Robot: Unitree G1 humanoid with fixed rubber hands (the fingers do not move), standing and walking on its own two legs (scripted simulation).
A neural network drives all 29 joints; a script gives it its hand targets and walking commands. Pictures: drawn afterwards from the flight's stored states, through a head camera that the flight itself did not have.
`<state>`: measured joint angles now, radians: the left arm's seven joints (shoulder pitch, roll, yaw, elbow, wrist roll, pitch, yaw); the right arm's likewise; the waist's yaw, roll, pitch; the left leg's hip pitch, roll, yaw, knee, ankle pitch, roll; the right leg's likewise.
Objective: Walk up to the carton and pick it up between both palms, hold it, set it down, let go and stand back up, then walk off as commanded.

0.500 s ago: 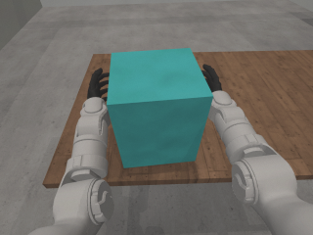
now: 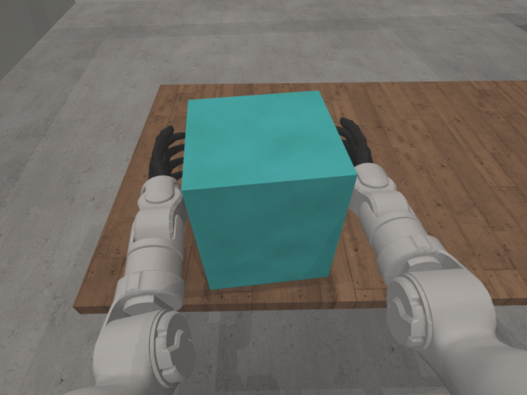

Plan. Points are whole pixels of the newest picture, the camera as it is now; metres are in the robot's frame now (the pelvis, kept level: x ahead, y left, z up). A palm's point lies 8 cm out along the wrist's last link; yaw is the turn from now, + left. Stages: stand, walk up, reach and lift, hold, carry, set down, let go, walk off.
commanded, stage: set down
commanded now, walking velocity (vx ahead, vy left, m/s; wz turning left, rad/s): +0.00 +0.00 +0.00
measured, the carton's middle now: (262, 193) +0.42 +0.06 +0.09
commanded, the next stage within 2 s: none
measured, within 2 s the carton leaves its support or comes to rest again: rests again in 0.28 s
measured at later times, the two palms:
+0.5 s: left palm (163, 190) +0.39 +0.21 +0.12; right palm (352, 178) +0.44 -0.08 +0.12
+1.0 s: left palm (163, 191) +0.38 +0.21 +0.12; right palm (352, 180) +0.44 -0.08 +0.12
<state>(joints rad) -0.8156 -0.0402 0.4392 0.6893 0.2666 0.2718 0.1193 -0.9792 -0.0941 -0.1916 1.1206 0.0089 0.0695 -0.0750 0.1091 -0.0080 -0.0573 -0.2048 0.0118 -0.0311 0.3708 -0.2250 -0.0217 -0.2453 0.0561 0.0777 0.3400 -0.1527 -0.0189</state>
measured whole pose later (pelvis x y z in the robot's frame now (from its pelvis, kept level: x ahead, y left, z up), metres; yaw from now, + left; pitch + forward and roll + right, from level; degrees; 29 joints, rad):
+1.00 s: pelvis +0.00 +0.00 +0.00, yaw +0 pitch +4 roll +0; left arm -0.78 -0.09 0.54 0.70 0.38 0.18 0.07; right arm -0.92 -0.03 -0.40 1.12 -0.20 -0.03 -0.02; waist 0.12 -0.01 -0.04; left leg -0.20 0.01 -0.03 0.37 -0.23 -0.02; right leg -0.25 0.06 0.08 0.34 -0.15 -0.02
